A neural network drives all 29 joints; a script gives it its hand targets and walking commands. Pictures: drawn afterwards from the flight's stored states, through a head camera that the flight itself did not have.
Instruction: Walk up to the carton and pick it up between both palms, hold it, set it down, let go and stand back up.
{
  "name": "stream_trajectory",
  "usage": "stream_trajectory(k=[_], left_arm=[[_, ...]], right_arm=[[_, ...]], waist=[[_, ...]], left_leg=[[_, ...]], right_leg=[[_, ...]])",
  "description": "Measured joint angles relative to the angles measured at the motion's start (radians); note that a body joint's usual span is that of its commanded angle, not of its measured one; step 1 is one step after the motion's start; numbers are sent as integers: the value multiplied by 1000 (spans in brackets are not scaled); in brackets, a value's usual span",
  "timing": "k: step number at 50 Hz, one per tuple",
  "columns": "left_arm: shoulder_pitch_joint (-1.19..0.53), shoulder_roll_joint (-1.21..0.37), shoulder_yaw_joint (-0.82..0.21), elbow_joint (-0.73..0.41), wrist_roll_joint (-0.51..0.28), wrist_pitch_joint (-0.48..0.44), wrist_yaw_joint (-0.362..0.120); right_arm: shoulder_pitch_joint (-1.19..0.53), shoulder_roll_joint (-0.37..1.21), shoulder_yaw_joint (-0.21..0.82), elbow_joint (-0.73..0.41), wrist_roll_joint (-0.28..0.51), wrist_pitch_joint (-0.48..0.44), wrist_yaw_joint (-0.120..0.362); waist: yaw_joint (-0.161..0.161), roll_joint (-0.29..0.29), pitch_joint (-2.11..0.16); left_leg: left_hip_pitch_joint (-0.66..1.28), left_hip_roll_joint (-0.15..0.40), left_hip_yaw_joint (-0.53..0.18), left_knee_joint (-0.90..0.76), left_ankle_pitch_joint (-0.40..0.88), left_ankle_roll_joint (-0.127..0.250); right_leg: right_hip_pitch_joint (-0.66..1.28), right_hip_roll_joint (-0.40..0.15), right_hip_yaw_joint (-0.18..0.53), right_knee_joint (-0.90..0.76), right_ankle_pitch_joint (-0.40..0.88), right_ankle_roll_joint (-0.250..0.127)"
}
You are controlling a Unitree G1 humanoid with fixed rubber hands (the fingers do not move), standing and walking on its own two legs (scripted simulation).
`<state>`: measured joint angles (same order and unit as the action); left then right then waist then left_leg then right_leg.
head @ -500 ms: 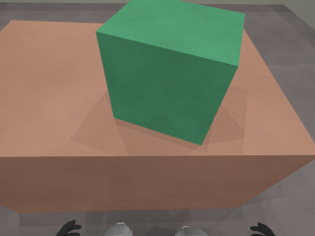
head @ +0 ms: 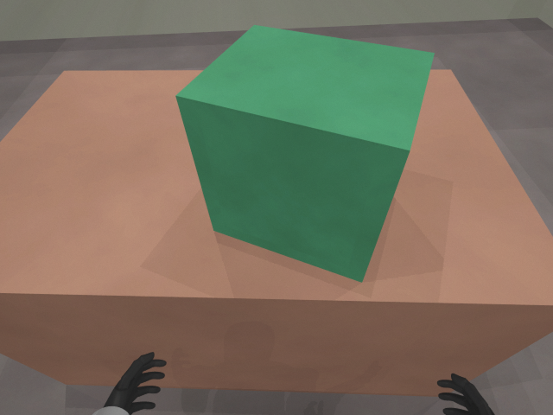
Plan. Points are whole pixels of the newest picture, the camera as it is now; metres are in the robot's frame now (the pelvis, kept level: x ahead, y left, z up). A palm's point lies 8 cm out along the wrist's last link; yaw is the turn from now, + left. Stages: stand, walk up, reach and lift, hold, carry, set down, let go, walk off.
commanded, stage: walk up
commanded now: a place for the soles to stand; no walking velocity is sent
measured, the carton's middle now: (308, 154) +0.51 -0.02 +0.09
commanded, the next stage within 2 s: reach and lift in 1.08 s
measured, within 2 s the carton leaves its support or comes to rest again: neither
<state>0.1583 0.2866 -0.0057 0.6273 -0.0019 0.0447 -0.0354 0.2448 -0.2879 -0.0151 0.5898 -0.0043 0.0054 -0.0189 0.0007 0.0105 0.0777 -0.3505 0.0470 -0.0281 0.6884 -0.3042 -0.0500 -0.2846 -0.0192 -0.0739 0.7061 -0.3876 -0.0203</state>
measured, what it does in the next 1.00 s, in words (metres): stands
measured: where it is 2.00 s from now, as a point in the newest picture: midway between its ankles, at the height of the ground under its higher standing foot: outside the picture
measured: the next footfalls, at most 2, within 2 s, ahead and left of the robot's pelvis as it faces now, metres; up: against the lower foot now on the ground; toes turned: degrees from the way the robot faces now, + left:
none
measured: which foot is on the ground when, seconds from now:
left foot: down 0.00-1.00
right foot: down 0.00-1.00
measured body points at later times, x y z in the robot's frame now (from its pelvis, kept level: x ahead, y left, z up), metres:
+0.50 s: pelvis -0.01 -0.01 +0.00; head +0.01 +0.01 +0.45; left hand +0.10 +0.27 -0.11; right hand +0.13 -0.27 -0.09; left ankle +0.04 +0.15 -0.72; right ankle +0.00 -0.11 -0.72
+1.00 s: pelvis +0.00 -0.02 -0.01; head +0.02 +0.00 +0.44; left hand +0.10 +0.26 -0.12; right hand +0.15 -0.28 -0.10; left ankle +0.04 +0.15 -0.72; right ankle +0.00 -0.11 -0.72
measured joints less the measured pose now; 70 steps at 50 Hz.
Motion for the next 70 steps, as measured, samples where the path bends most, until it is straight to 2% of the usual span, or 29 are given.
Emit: stream_trajectory(k=[20,26,30,36,39,43,49,55,56,58,61,65,70], left_arm=[[59,22,16,24,24,7,-14],[91,33,28,22,32,3,-20],[98,31,24,26,20,1,-17],[85,30,15,18,20,18,-17],[79,30,14,10,23,20,-17],[68,34,14,4,17,17,-15],[55,45,14,-6,20,29,-15],[71,48,18,-7,28,20,-15],[77,47,21,-14,25,28,-11],[87,43,47,-59,22,108,16],[57,33,86,-102,26,197,23],[-3,22,119,-161,21,220,10],[-24,24,128,-182,19,206,-26]], right_arm=[[29,15,-10,11,-11,-5,-1],[36,2,-20,16,-17,5,-11],[46,-1,-30,16,-7,7,-13],[50,5,-23,10,-9,-1,-16],[48,4,-20,8,-11,3,-16],[47,6,-23,5,-5,7,-19],[41,8,-20,-2,-8,2,-20],[26,-1,-21,0,-13,12,-20],[19,1,-27,15,-18,-5,-20],[-55,26,-62,148,-52,-120,-9],[-174,60,-76,288,-66,-225,2],[-202,89,-8,287,-20,-290,-19],[-134,113,8,218,-25,-289,-57]], waist=[[16,-24,-2],[19,-17,-4],[19,-14,2],[18,-22,12],[16,-17,12],[17,-18,18],[20,-31,25],[20,-18,17],[22,-19,13],[32,-38,0],[13,-64,23],[-5,-103,69],[3,-137,76]], left_leg=[[-17,-11,-44,-11,24,1],[-28,4,-60,4,17,-7],[-30,-2,-73,18,8,17],[-32,-11,-80,26,8,-20],[-41,-9,-90,40,1,-21],[-46,-14,-101,57,-7,-5],[-53,-22,-102,68,-9,-26],[-65,-3,-119,69,-10,-19],[-67,-2,-120,69,-10,-9],[-73,12,-88,64,-9,-21],[-56,18,-60,56,-5,-22],[24,9,-50,-19,33,-20],[150,12,-26,-155,89,-14]], right_leg=[[11,-6,-44,-29,18,0],[6,12,-54,-23,14,-14],[12,8,-69,-13,3,-24],[4,-6,-77,22,-20,-22],[3,-1,-87,26,-25,-25],[7,-5,-101,36,-34,-30],[-3,-18,-106,66,-52,-26],[-4,7,-117,45,-40,-40],[-6,9,-118,43,-38,-43],[-38,13,-89,65,-41,-47],[-48,15,-61,90,-43,-49],[11,11,-48,49,-20,-54],[112,19,-19,-61,36,-45]])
